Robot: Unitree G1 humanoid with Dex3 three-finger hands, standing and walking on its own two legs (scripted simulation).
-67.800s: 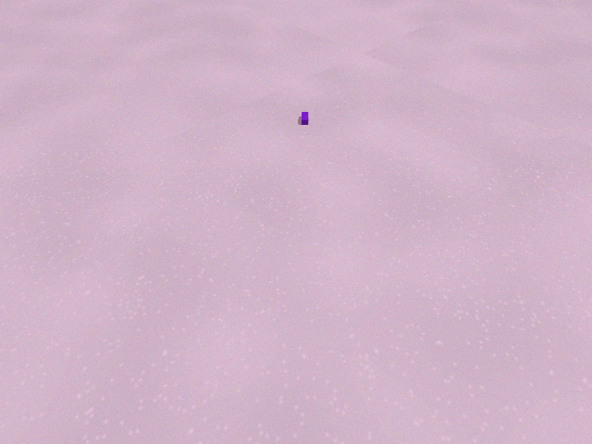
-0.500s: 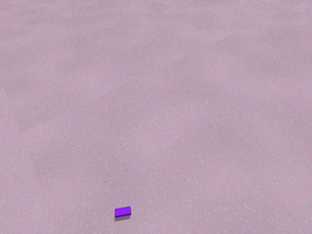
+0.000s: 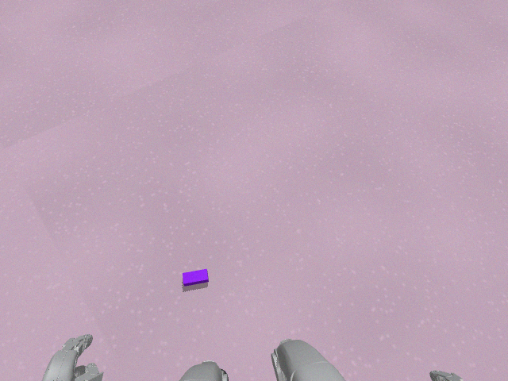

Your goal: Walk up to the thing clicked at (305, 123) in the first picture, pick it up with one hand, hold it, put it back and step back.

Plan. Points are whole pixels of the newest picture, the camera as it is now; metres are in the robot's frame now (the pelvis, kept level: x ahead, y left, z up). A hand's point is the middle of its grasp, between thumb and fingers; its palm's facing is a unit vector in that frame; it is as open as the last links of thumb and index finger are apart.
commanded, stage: step back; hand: left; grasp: from above
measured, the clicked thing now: (195, 277) +0.48 +0.17 -0.74
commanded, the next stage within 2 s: none
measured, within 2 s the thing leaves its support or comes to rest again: neither
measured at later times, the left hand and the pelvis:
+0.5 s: hand out of the picture +0.00 +0.27 -0.13, palm faces -0.05 -0.91 -0.41, open 7.4 cm; pelvis -0.12 +0.01 +0.00, yaw -2 degrees
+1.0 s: hand out of the picture -0.18 +0.28 -0.16, palm faces -0.11 -0.91 -0.40, open 7.4 cm; pelvis -0.28 +0.01 -0.01, yaw -7 degrees
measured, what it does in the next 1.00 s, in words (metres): walks backwards: right foot, then left foot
